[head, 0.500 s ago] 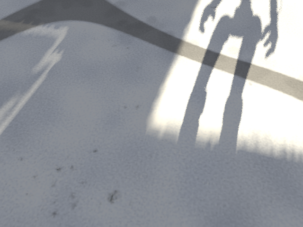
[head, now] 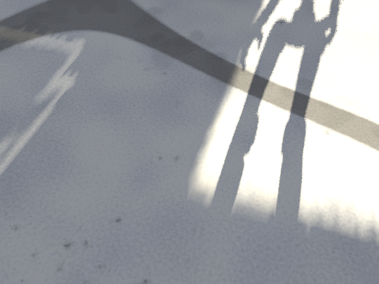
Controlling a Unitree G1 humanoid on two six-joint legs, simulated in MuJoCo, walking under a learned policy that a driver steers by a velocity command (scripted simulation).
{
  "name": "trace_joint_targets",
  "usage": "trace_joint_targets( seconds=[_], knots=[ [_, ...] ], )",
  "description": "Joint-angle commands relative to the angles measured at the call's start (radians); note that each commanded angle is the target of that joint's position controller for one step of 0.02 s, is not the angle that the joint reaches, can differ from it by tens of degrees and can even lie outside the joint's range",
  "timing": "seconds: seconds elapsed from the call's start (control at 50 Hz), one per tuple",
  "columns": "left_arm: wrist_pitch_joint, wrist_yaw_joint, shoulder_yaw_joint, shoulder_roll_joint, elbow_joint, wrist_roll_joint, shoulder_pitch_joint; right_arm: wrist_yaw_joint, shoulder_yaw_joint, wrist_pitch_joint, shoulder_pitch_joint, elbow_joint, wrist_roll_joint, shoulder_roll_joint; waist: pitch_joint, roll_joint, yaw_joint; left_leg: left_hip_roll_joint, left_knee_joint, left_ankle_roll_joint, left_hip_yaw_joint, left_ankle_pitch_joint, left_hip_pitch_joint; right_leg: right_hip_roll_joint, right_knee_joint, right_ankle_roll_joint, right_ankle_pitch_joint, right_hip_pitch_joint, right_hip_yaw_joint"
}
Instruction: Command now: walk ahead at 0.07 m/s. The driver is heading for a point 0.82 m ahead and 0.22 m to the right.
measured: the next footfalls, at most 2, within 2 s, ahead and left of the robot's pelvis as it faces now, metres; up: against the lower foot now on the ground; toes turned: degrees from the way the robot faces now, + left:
right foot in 0.12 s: +0.06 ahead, -0.15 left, +0.00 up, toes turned +1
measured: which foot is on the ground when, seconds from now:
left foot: down 0.00-1.00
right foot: up 0.00-0.10, down 0.12-1.00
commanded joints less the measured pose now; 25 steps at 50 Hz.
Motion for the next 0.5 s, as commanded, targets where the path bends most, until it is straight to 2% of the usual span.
trace_joint_targets(
  seconds=[0.02,0.08,0.1,0.12,0.14,0.16,0.18,0.22,0.3,0.5],
  knots=[
    [0.020,0.021,0.018,0.049,-0.005,0.006,0.110,-0.012,-0.035,0.005,-0.056,-0.051,-0.006,-0.145,-0.122,0.175,0.026,0.208,-0.202,0.147,-0.208,-0.069,0.035,-0.018,-0.108,0.009,0.111,0.101,-0.012],
    [0.016,0.015,0.018,0.035,0.019,0.011,0.115,-0.016,-0.030,0.009,-0.040,-0.027,0.013,-0.131,-0.128,0.152,0.037,0.180,-0.189,0.119,-0.181,-0.234,0.016,-0.002,-0.302,-0.017,0.306,0.214,-0.043],
    [0.017,0.012,0.017,0.040,0.017,0.021,0.101,-0.016,-0.025,0.010,-0.018,-0.014,0.016,-0.119,-0.111,0.140,0.033,0.164,-0.192,0.086,-0.181,-0.328,0.002,-0.006,-0.352,-0.032,0.331,0.235,-0.040],
    [0.018,0.011,0.019,0.061,0.007,0.031,0.086,-0.013,-0.023,0.010,0.004,-0.001,0.015,-0.113,-0.080,0.117,0.024,0.149,-0.186,0.045,-0.179,-0.410,-0.015,-0.040,-0.393,-0.053,0.338,0.235,-0.007],
    [0.018,0.012,0.028,0.109,0.000,0.026,0.065,-0.012,-0.027,0.011,0.022,0.002,0.010,-0.123,-0.031,0.069,-0.007,0.114,-0.176,0.015,-0.152,-0.430,-0.020,-0.060,-0.409,-0.078,0.253,0.176,0.006],
    [0.012,0.011,0.036,0.127,0.014,0.016,0.058,-0.016,-0.032,0.013,0.018,0.001,0.009,-0.135,0.004,-0.001,-0.015,0.074,-0.145,-0.006,-0.100,-0.384,0.043,-0.050,-0.435,-0.095,0.115,0.062,0.013],
    [0.001,0.009,0.030,0.096,0.015,0.015,0.042,-0.020,-0.032,0.013,0.013,0.006,0.009,-0.136,0.014,-0.019,-0.013,0.066,-0.100,-0.012,-0.088,-0.318,0.099,-0.049,-0.469,-0.092,0.086,0.014,0.018],
    [-0.017,0.008,0.024,0.074,0.021,0.017,0.017,-0.026,-0.031,0.015,0.035,0.023,0.012,-0.118,0.006,-0.052,-0.027,0.058,-0.051,-0.002,-0.069,-0.216,0.151,-0.051,-0.493,-0.073,0.134,0.000,0.023],
    [-0.036,0.005,0.020,0.068,0.041,0.009,0.036,-0.024,-0.033,0.014,0.062,0.055,0.013,-0.112,-0.020,-0.026,-0.026,0.051,-0.009,0.002,-0.051,-0.078,0.189,-0.050,-0.475,-0.072,0.236,0.037,0.021],
    [-0.030,0.007,0.011,0.058,0.077,0.004,0.067,-0.029,-0.037,0.026,0.079,0.118,0.021,-0.125,-0.033,0.023,-0.014,0.055,0.024,-0.002,-0.049,0.056,0.216,-0.028,-0.438,-0.075,0.370,0.091,-0.005]
  ],
)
